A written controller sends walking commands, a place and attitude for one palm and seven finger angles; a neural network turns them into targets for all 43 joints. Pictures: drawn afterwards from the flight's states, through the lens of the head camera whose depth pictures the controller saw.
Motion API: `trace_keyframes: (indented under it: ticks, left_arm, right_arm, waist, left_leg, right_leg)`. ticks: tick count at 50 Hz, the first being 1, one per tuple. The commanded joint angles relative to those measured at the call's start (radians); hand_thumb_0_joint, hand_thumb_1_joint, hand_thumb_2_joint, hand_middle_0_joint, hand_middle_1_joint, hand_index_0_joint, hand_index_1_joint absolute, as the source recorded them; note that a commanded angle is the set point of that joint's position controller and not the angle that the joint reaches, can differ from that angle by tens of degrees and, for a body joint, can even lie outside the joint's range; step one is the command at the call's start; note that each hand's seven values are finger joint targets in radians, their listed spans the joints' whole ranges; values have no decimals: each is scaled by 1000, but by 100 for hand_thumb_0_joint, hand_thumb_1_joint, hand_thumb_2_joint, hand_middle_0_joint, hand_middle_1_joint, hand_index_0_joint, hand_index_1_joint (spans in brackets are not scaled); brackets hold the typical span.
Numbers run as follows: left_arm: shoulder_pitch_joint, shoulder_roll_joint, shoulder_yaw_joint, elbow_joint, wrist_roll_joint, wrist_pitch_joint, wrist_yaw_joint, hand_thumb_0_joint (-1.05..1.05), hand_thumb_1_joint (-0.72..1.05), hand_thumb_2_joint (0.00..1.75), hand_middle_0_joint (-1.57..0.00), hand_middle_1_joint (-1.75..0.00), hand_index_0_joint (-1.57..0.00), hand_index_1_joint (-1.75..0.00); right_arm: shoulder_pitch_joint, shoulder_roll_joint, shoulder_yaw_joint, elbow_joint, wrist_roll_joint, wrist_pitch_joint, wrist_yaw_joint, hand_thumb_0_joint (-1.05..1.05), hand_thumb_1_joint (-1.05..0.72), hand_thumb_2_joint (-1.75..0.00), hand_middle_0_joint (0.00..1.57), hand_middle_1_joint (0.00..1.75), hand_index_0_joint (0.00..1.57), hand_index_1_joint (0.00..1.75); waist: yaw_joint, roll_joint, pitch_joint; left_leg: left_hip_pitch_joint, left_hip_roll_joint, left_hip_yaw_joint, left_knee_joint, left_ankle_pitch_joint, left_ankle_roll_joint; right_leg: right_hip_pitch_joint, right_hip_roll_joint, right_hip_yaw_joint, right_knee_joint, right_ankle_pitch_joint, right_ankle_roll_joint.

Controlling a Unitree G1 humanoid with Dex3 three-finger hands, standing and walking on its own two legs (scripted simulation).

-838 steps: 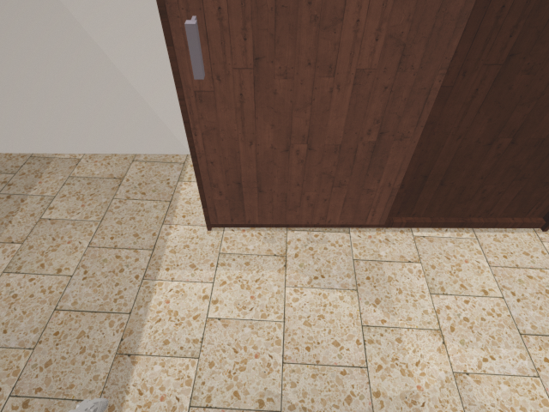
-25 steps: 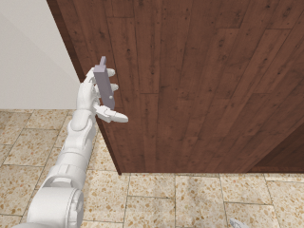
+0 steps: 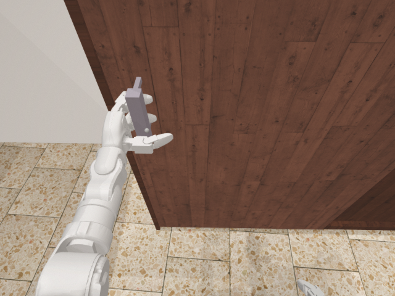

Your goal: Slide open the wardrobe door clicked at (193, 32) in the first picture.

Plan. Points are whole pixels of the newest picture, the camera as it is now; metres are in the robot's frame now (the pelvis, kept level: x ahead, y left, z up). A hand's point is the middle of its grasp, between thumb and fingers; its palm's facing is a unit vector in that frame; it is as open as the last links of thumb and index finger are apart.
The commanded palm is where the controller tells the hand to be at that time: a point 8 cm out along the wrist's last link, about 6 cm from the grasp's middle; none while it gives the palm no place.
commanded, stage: grip the handle and tug to test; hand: left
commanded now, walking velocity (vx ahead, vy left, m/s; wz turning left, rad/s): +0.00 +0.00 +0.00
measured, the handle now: (142, 112) +0.48 +0.14 +0.10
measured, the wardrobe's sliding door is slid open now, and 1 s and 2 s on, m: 0.00 0.00 0.02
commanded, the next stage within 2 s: tug the door sideways, standing still in 1.04 s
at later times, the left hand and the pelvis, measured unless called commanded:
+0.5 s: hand (147, 130) +0.42 +0.12 +0.11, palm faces +0.00 -1.00 +0.00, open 6.3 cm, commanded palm +0.38 +0.16 +0.11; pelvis +0.00 +0.00 +0.00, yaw +0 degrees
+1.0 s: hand (147, 130) +0.42 +0.12 +0.11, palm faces -0.01 -1.00 +0.01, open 6.3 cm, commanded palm +0.36 +0.16 +0.11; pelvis +0.01 +0.00 +0.00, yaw -1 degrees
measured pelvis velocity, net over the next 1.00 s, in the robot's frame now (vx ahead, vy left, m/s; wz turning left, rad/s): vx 0.01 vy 0.00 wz -0.02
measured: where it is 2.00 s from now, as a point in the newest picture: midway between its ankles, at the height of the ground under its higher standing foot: outside the picture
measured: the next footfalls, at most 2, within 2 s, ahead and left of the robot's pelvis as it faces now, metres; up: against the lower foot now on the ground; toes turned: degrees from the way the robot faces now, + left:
none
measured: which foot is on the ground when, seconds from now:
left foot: down 0.00-1.00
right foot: down 0.00-1.00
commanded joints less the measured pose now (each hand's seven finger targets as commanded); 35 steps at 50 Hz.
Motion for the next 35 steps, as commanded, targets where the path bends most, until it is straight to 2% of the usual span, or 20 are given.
trace_keyframes:
  ticks: [1, 2, 3, 4, 7, 8, 11, 12, 15, 17, 18, 20, 24, 25, 28, 29, 30, 32, 34, 35]
  left_arm:
    - [-412, 75, -12, -258, 1, -74, -17, 0, 43, 70, -40, -133, -40, -133]
    - [-408, 97, 1, -243, 1, -73, -16, 0, 48, 72, -41, -134, -41, -134]
    - [-423, 82, -15, -254, 2, -74, -16, 0, 53, 74, -41, -135, -41, -135]
    - [-410, 77, -10, -259, 0, -73, -16, 0, 57, 76, -42, -135, -42, -135]
    - [-394, 104, 6, -267, 3, -74, -15, 0, 71, 82, -43, -137, -43, -137]
    - [-388, 85, -5, -269, 0, -72, -19, 0, 76, 84, -44, -138, -44, -138]
    - [-387, 98, 6, -260, -2, -67, -24, 0, 90, 90, -45, -140, -45, -140]
    - [-383, 124, 27, -242, -2, -65, -21, 0, 90, 90, -45, -140, -45, -140]
    - [-414, 98, 3, -244, 0, -62, -25, 0, 90, 90, -45, -140, -45, -140]
    - [-395, 136, 36, -244, 4, -64, -18, 0, 90, 90, -45, -140, -45, -140]
    - [-402, 103, 2, -262, 4, -66, -21, 0, 90, 90, -45, -140, -45, -140]
    - [-376, 97, 9, -283, 1, -68, -20, 0, 90, 90, -45, -140, -45, -140]
    - [-371, 95, -1, -297, 5, -70, -20, 0, 90, 90, -45, -140, -45, -140]
    - [-375, 71, -17, -286, 3, -66, -20, 0, 90, 90, -45, -140, -45, -140]
    - [-397, 102, 2, -300, 7, -70, -14, 0, 90, 90, -45, -140, -45, -140]
    - [-373, 94, 0, -296, 8, -68, -15, 0, 90, 90, -45, -140, -45, -140]
    - [-382, 82, -13, -290, 7, -66, -16, 0, 90, 90, -45, -140, -45, -140]
    - [-381, 87, -12, -268, 8, -64, -17, 0, 90, 90, -45, -140, -45, -140]
    - [-377, 74, -16, -280, 7, -61, -17, 0, 90, 90, -45, -140, -45, -140]
    - [-359, 84, -7, -277, 8, -59, -17, 0, 90, 90, -45, -140, -45, -140]
  right_arm:
    - [16, -122, -50, -114, 6, -42, -9, 0, -90, -90, 20, 30, 20, 30]
    - [18, -127, -51, -112, 6, -39, -11, 0, -90, -90, 20, 30, 20, 30]
    - [17, -125, -51, -112, 6, -40, -11, 0, -90, -90, 20, 30, 20, 30]
    - [15, -123, -52, -115, 5, -41, -11, 0, -90, -90, 20, 30, 20, 30]
    - [18, -128, -53, -116, 3, -39, -11, 0, -90, -90, 20, 30, 20, 30]
    - [11, -123, -52, -118, 5, -41, -10, 0, -90, -90, 20, 30, 20, 30]
    - [10, -125, -48, -115, 6, -38, -11, 0, -90, -90, 20, 30, 20, 30]
    - [16, -130, -51, -115, 5, -35, -14, 0, -90, -90, 20, 30, 20, 30]
    - [7, -124, -47, -116, 5, -34, -16, 0, -90, -90, 20, 30, 20, 30]
    - [14, -128, -51, -116, 3, -31, -18, 0, -90, -90, 20, 30, 20, 30]
    - [9, -123, -49, -119, 5, -34, -15, 0, -90, -90, 20, 30, 20, 30]
    - [13, -121, -52, -120, 2, -37, -12, 0, -90, -90, 20, 30, 20, 30]
    - [7, -123, -51, -122, 5, -38, -10, 0, -90, -90, 20, 30, 20, 30]
    - [6, -120, -51, -121, 4, -38, -10, 0, -90, -90, 20, 30, 20, 30]
    - [10, -124, -53, -118, 2, -39, -12, 0, -90, -90, 20, 30, 20, 30]
    - [6, -122, -52, -121, 3, -39, -11, 0, -90, -90, 20, 30, 20, 30]
    - [6, -122, -51, -120, 3, -39, -12, 0, -90, -90, 20, 30, 20, 30]
    - [8, -127, -52, -119, 4, -39, -14, 0, -90, -90, 20, 30, 20, 30]
    - [4, -122, -50, -121, 4, -40, -13, 0, -90, -90, 20, 30, 20, 30]
    - [5, -123, -51, -120, 4, -40, -13, 0, -90, -90, 20, 30, 20, 30]
  waist:
    - [-10, -18, -344]
    - [-9, -49, -335]
    - [-18, -45, -333]
    - [-8, -30, -347]
    - [-2, -50, -356]
    - [-6, -32, -347]
    - [-4, -37, -334]
    - [-3, -75, -333]
    - [-11, -30, -320]
    - [0, -41, -339]
    - [-6, -38, -343]
    - [5, -34, -374]
    - [2, -25, -348]
    - [-6, -37, -337]
    - [-4, -25, -351]
    - [2, -20, -352]
    - [-8, -44, -342]
    - [-7, -63, -324]
    - [-3, -25, -333]
    - [2, -37, -340]
  left_leg:
    - [45, -25, -36, -70, 377, 3]
    - [33, -25, -39, -70, 369, 5]
    - [39, -24, -38, -72, 370, 6]
    - [44, -25, -35, -69, 375, 5]
    - [36, -26, -36, -71, 389, 6]
    - [42, -26, -32, -71, 388, 6]
    - [27, -28, -30, -72, 372, 7]
    - [17, -27, -33, -74, 366, 9]
    - [22, -30, -31, -77, 339, 8]
    - [23, -30, -33, -74, 364, 9]
    - [31, -29, -34, -76, 375, 8]
    - [50, -27, -33, -70, 420, 5]
    - [47, -25, -33, -73, 415, 5]
    - [49, -25, -31, -72, 400, 6]
    - [54, -24, -35, -73, 397, 5]
    - [53, -25, -31, -72, 395, 6]
    - [46, -25, -32, -74, 385, 6]
    - [31, -25, -38, -78, 373, 7]
    - [44, -26, -35, -78, 380, 5]
    - [40, -27, -32, -75, 378, 6]
  right_leg:
    - [267, 40, 18, -13, 365, -19]
    - [277, 39, 16, -15, 358, -18]
    - [271, 40, 16, -15, 364, -17]
    - [273, 40, 18, -13, 368, -17]
    - [299, 38, 17, -10, 381, -18]
    - [289, 38, 19, -13, 386, -17]
    - [293, 37, 21, -16, 384, -18]
    - [306, 37, 18, -17, 378, -17]
    - [282, 36, 20, -22, 354, -17]
    - [300, 36, 20, -16, 371, -18]
    - [298, 36, 20, -15, 380, -17]
    - [310, 37, 19, -9, 412, -19]
    - [297, 37, 19, -13, 402, -19]
    - [286, 39, 17, -16, 395, -17]
    - [288, 37, 19, -15, 386, -18]
    - [292, 38, 22, -16, 390, -18]
    - [288, 38, 17, -17, 385, -16]
    - [291, 37, 15, -18, 369, -18]
    - [282, 37, 17, -18, 372, -18]
    - [289, 37, 17, -17, 375, -18]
